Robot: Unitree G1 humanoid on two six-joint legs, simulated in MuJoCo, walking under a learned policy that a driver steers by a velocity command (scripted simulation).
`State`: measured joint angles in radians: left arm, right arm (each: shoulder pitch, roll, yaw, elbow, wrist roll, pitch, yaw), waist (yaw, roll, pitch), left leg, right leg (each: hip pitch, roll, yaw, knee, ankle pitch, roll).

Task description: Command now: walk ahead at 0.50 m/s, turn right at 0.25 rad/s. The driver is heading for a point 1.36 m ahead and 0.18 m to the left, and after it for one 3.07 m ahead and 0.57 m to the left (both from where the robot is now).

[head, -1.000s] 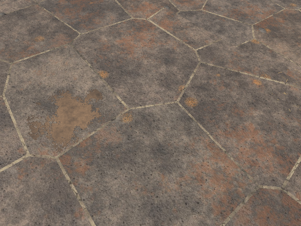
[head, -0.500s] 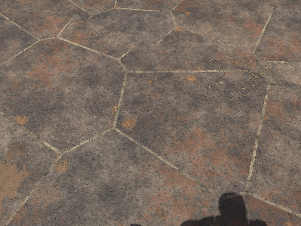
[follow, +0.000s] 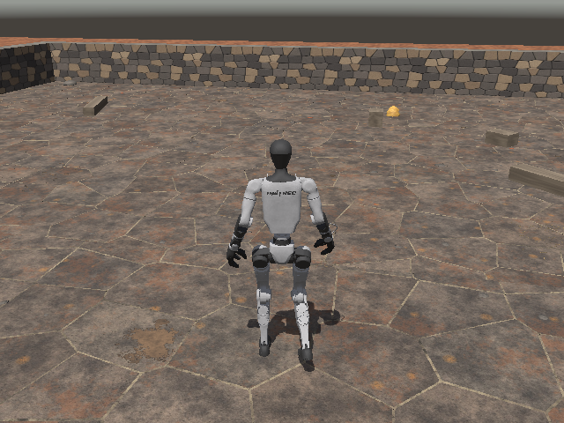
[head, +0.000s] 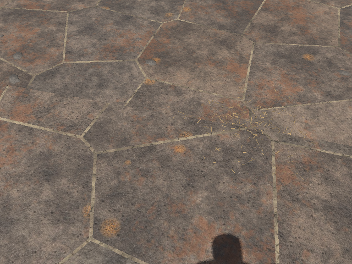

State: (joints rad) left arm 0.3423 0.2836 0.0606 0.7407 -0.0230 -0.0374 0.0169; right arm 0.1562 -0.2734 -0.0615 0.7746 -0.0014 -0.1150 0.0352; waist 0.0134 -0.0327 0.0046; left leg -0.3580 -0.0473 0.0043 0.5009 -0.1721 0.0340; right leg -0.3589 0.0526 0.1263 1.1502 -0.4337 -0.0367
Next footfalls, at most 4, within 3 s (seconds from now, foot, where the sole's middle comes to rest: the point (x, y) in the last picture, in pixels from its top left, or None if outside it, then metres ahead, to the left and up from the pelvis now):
0.40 right None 0.37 -0.16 -0.77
0.92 left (165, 220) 0.67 0.07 -0.77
1.46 right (223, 163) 0.95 -0.18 -0.77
1.98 left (168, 127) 1.16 0.08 -0.77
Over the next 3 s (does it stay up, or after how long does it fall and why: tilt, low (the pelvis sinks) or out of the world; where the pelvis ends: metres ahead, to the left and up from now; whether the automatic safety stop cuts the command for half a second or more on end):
stays up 1.48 0.02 -0.14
